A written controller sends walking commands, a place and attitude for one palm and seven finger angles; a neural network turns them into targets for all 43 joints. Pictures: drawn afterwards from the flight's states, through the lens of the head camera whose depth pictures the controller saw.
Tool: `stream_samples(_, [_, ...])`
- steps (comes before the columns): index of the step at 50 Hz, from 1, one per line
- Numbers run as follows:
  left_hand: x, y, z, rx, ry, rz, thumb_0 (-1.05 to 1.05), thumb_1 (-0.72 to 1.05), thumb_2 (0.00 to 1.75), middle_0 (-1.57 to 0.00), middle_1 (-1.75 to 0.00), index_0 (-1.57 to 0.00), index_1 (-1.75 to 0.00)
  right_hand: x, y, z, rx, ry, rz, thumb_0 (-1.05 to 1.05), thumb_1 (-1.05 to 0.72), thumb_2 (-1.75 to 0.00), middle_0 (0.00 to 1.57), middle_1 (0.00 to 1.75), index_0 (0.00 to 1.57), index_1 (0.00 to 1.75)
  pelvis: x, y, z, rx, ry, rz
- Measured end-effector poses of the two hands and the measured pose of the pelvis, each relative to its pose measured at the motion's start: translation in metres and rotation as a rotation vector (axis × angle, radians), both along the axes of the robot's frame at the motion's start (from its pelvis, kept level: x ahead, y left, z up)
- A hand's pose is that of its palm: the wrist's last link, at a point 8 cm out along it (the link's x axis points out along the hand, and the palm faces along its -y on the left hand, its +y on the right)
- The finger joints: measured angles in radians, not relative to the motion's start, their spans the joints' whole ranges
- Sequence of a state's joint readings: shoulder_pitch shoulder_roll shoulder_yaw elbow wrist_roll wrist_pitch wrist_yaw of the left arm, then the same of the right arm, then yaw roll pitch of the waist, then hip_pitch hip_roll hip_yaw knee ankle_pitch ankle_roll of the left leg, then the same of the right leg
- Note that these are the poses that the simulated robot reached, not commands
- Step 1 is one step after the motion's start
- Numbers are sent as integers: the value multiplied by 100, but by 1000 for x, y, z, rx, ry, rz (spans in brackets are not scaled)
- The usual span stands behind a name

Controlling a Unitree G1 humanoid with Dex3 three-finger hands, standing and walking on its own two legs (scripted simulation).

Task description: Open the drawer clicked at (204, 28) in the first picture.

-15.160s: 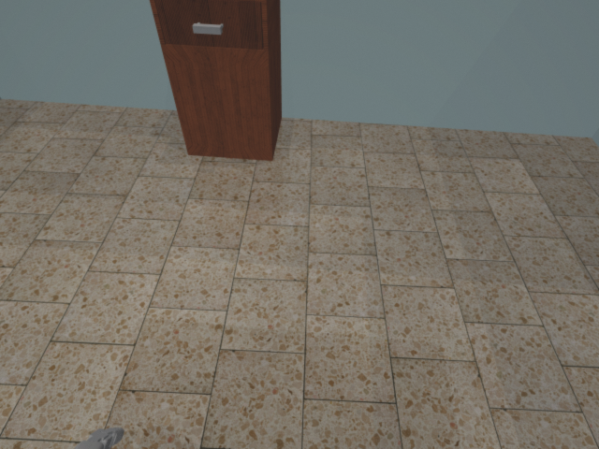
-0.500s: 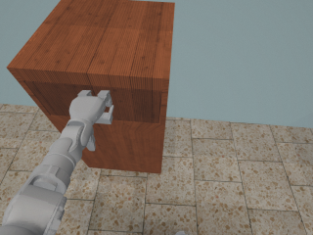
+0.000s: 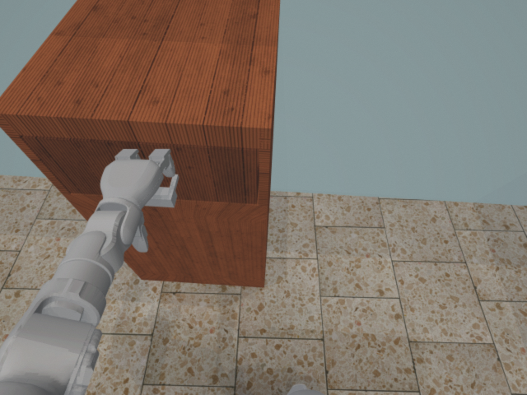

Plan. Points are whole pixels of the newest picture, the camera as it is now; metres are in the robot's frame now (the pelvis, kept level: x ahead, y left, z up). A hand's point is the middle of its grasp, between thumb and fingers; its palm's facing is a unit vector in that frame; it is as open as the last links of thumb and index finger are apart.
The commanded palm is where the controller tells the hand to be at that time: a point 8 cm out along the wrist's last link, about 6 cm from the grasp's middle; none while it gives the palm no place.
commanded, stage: move the hooked fingers above the handle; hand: left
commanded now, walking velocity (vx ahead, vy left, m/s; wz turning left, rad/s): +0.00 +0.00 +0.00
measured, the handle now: (148, 186) +0.50 +0.23 -0.05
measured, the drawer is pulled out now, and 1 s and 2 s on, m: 0.00 0.00 0.00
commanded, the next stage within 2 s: lift the fingers back up to retry in 1.70 s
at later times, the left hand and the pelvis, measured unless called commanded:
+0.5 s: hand (161, 193) +0.44 +0.18 +0.01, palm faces -0.05 -0.08 -1.00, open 13.8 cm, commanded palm +0.43 +0.21 +0.06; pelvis +0.00 +0.01 -0.01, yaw +1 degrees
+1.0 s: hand (145, 203) +0.43 +0.21 +0.00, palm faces -0.16 -0.04 -0.99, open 13.7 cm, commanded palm +0.43 +0.21 +0.06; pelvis +0.00 +0.01 +0.00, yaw +1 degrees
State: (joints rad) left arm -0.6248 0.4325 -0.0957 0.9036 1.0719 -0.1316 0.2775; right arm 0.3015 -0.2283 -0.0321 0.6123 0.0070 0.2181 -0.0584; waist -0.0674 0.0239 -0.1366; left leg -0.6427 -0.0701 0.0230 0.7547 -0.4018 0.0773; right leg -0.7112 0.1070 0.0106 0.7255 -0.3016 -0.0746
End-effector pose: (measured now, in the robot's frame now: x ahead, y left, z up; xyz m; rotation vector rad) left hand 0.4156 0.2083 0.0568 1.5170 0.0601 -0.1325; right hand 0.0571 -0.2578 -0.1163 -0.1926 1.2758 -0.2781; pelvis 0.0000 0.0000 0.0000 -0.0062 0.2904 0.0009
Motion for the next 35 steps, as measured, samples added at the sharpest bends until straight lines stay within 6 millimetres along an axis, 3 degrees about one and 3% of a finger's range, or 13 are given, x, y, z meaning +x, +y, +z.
stream_samples(6, [-3,-3,5,-15,-117,-65,0,-48,31,-33,-120,-33,-121,3,-8,-6,-21,3,20,1,-90,-90,20,30,20,30,0,2,-6,-1,22,7])
stream_samples(10, [2,13,7,18,-162,29,0,-48,31,-32,-120,-32,-120,6,-6,-12,-5,0,23,1,-90,-90,20,30,20,30,-2,4,-10,0,35,3])
stream_samples(15, [4,29,3,61,-82,124,0,-48,31,-32,-120,-32,-120,8,1,-12,23,2,14,1,-90,-90,20,30,20,30,-1,5,-6,-3,30,4])
stream_samples(20, [2,7,-3,5,7,19,-1,-48,31,-32,-120,-32,-120,7,7,-6,14,10,21,1,-90,-90,20,30,20,30,2,8,-2,-9,11,20])
stream_samples(25, [7,-24,3,-48,-82,-134,-1,-48,31,-33,-120,-32,-120,8,9,-6,-6,3,24,1,-90,-90,20,30,20,30,4,12,-6,-12,20,19])
stream_samples(30, [12,-26,3,-35,-193,-115,0,-48,31,-41,-127,-32,-121,7,11,-17,12,14,30,1,-90,-90,20,30,20,30,2,14,-12,-8,43,0])
stream_samples(35, [12,-23,3,33,-205,-34,0,-48,31,-39,-126,-36,-126,5,18,-21,48,24,17,1,-90,-90,20,30,20,30,-3,14,-11,-1,40,-16])
